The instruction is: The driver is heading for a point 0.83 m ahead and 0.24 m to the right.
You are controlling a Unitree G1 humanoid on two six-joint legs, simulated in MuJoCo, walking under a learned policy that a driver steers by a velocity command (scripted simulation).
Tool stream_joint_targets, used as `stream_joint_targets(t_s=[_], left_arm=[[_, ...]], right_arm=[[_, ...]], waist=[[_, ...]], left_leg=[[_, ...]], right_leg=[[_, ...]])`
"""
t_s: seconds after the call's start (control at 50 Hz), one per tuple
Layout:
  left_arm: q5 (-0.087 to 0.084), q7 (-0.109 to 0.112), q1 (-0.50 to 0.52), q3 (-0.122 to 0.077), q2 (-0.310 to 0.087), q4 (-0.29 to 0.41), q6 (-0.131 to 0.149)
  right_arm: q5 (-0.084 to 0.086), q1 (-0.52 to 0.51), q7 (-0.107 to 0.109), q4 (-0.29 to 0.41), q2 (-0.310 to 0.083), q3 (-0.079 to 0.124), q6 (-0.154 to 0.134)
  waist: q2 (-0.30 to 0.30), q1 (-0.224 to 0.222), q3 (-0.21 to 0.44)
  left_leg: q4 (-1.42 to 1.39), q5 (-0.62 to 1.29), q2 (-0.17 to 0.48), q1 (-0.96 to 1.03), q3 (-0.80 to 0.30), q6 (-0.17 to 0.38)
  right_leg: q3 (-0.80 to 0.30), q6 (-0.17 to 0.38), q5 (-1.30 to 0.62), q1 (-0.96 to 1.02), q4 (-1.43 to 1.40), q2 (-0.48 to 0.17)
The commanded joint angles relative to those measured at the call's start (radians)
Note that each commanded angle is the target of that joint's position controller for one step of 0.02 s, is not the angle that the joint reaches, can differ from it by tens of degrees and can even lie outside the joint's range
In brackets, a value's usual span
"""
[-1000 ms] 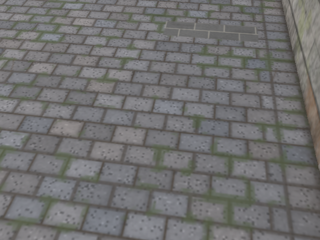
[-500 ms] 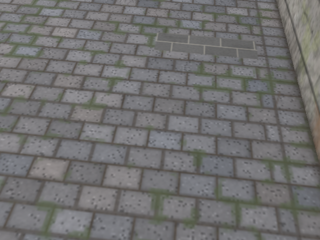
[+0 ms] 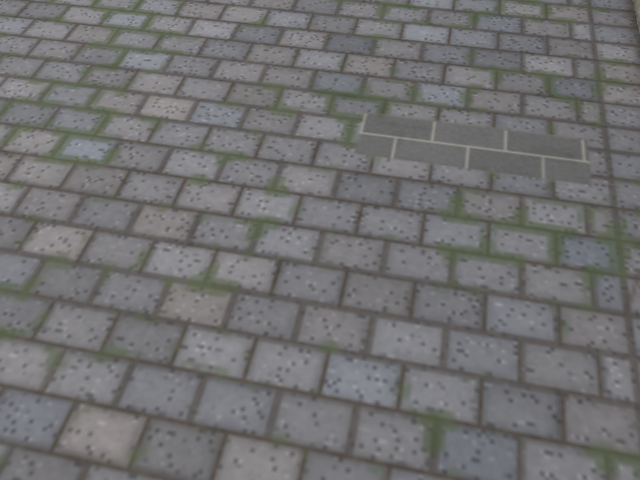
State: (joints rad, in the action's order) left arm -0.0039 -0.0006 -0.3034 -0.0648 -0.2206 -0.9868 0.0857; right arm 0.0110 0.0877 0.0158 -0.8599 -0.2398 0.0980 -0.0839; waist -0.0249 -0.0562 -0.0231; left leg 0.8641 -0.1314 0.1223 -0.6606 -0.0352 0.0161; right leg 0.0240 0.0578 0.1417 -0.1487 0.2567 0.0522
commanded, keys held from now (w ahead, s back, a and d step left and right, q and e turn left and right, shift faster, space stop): w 0.18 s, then w+e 0.82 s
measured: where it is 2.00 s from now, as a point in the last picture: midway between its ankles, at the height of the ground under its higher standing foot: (417, 338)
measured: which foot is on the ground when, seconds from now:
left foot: up 0.00-0.22, down 0.24-0.80, up 0.82-1.00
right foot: down 0.00-0.24, up 0.26-0.78, down 0.80-1.00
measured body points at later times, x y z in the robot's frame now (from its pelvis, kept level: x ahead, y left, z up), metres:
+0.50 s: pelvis +0.26 +0.08 +0.00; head +0.28 +0.09 +0.45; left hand +0.42 +0.34 -0.13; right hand +0.27 -0.19 -0.13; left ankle +0.26 +0.16 -0.75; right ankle +0.34 -0.11 -0.67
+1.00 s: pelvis +0.52 -0.03 -0.01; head +0.55 -0.05 +0.44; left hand +0.70 +0.19 -0.13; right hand +0.57 -0.34 -0.11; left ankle +0.61 +0.13 -0.67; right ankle +0.51 -0.09 -0.75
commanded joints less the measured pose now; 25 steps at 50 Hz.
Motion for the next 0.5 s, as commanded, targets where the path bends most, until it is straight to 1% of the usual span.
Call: stream_joint_targets(t_s=[0.02,0.06,0.1,0.14,0.16,0.18,0.2,0.22,0.24,0.26,0.28,0.3,0.32,0.34,0.36,0.38,0.4,0.46,0.5], left_arm=[[-0.01,0.009,0.048,-0.031,-0.159,0.061,0.019],[-0.015,0.008,0.01,-0.034,-0.168,0.043,0.019],[-0.02,0.008,-0.028,-0.035,-0.168,0.021,0.014],[-0.022,0.012,-0.049,-0.039,-0.176,0.007,0.007],[-0.022,0.014,-0.048,-0.043,-0.184,0.004,0.002],[-0.022,0.015,-0.038,-0.046,-0.193,0.005,-0.003],[-0.024,0.016,-0.023,-0.044,-0.19,0.01,-0.008],[-0.022,0.015,-0.015,-0.035,-0.163,0.017,-0.011],[-0.004,0.014,-0.011,-0.016,-0.118,0.047,-0.013],[-0.019,0.011,-0.116,0.013,-0.012,0.053,0.007],[-0.039,0.009,-0.07,-0.013,-0.12,0.039,0.021],[-0.051,0.009,0.011,-0.026,-0.163,0.061,0.026],[-0.047,0.015,0.051,-0.028,-0.156,0.066,0.02],[-0.035,0.021,0.069,-0.034,-0.142,0.069,0.011],[-0.034,0.02,0.053,-0.038,-0.125,0.066,-0.002],[-0.036,0.018,0.041,-0.037,-0.102,0.065,-0.013],[-0.038,0.017,0.041,-0.036,-0.084,0.067,-0.022],[-0.031,0.014,0.096,-0.04,-0.076,0.091,-0.037],[-0.025,0.006,0.134,-0.04,-0.074,0.107,-0.037]], right_arm=[[0.002,-0.05,-0.008,0.046,-0.015,-0.007,-0.002],[0.008,-0.111,-0.017,0.056,-0.023,-0.011,0.0],[0.013,-0.17,-0.026,0.075,-0.034,-0.015,0.001],[0.013,-0.2,-0.037,0.091,-0.05,-0.016,-0.005],[0.013,-0.195,-0.041,0.092,-0.062,-0.014,-0.009],[0.013,-0.164,-0.044,0.085,-0.077,-0.009,-0.012],[0.008,-0.097,-0.042,0.065,-0.099,0.003,-0.016],[0.001,0.057,-0.036,0.016,-0.143,0.026,-0.018],[-0.014,0.252,-0.026,-0.019,-0.225,0.048,-0.021],[-0.017,0.304,-0.031,-0.038,-0.285,0.055,-0.017],[-0.013,0.304,-0.03,-0.034,-0.188,0.032,-0.018],[-0.01,0.213,-0.027,-0.014,-0.139,0.015,-0.023],[-0.012,0.132,-0.029,0.0,-0.109,0.003,-0.027],[-0.016,0.084,-0.031,0.0,-0.079,-0.005,-0.03],[-0.025,0.066,-0.031,-0.006,-0.061,-0.011,-0.034],[-0.027,0.07,-0.03,-0.016,-0.057,-0.01,-0.037],[-0.026,0.081,-0.027,-0.026,-0.065,-0.008,-0.04],[-0.031,0.116,-0.011,-0.049,-0.101,0.001,-0.042],[-0.032,0.128,-0.001,-0.057,-0.108,0.002,-0.038]], waist=[[0.093,0.026,0.007],[0.095,0.003,-0.009],[0.093,-0.014,-0.03],[0.097,-0.012,-0.043],[0.102,-0.002,-0.04],[0.109,0.022,-0.026],[0.105,0.065,0.011],[0.078,0.13,0.104],[-0.049,0.194,0.261],[-0.312,0.146,0.367],[-0.203,0.172,0.341],[-0.144,0.161,0.22],[-0.074,0.127,0.157],[-0.062,0.102,0.1],[-0.077,0.074,0.079],[-0.082,0.062,0.072],[-0.072,0.055,0.061],[-0.035,0.055,0.026],[-0.033,0.058,0.011]], left_leg=[[-0.177,0.168,-0.018,0.075,0.019,-0.007],[-0.246,0.204,-0.034,0.094,0.027,-0.011],[-0.294,0.187,-0.037,0.075,0.022,-0.003],[-0.331,0.13,-0.041,0.071,0.018,0.018],[-0.346,0.094,-0.047,0.093,0.023,0.031],[-0.363,0.066,-0.06,0.147,0.036,0.044],[-0.392,0.054,-0.087,0.265,0.057,0.059],[-0.395,0.058,-0.094,0.481,0.056,0.084],[-0.382,0.087,0.098,0.787,-0.152,0.146],[-0.503,-0.052,0.307,1.068,-0.567,0.287],[-0.551,-0.193,0.288,1.023,-0.616,0.27],[-0.566,-0.178,0.258,0.903,-0.465,0.222],[-0.596,-0.118,0.218,0.767,-0.349,0.191],[-0.632,-0.06,0.183,0.661,-0.264,0.174],[-0.662,-0.012,0.158,0.597,-0.194,0.157],[-0.684,0.026,0.147,0.566,-0.152,0.151],[-0.697,0.077,0.144,0.553,-0.111,0.152],[-0.721,0.194,0.145,0.563,-0.014,0.152],[-0.73,0.227,0.135,0.573,0.05,0.143]], right_leg=[[-0.129,0.152,-0.155,-0.046,-0.13,-0.231],[-0.123,0.147,-0.126,-0.023,-0.123,-0.239],[-0.133,0.143,-0.107,0.039,-0.1,-0.266],[-0.145,0.132,-0.107,0.098,-0.064,-0.296],[-0.151,0.125,-0.13,0.118,-0.041,-0.308],[-0.149,0.114,-0.189,0.128,-0.004,-0.312],[-0.137,0.097,-0.319,0.114,0.08,-0.287],[-0.104,0.074,-0.416,0.059,0.254,-0.231],[-0.047,0.033,-0.177,-0.141,0.581,-0.155],[-0.035,-0.021,0.397,-0.509,0.89,0.001],[-0.159,-0.012,0.426,-0.611,1.027,-0.041],[-0.157,0.006,0.335,-0.657,1.045,-0.089],[-0.134,0.006,0.243,-0.613,1.01,-0.138],[-0.132,0.004,0.185,-0.579,0.958,-0.164],[-0.139,0.005,0.144,-0.527,0.924,-0.184],[-0.139,0.006,0.121,-0.497,0.904,-0.189],[-0.139,0.004,0.1,-0.502,0.887,-0.19],[-0.159,-0.01,-0.017,-0.577,0.793,-0.181],[-0.154,-0.019,-0.112,-0.593,0.704,-0.172]])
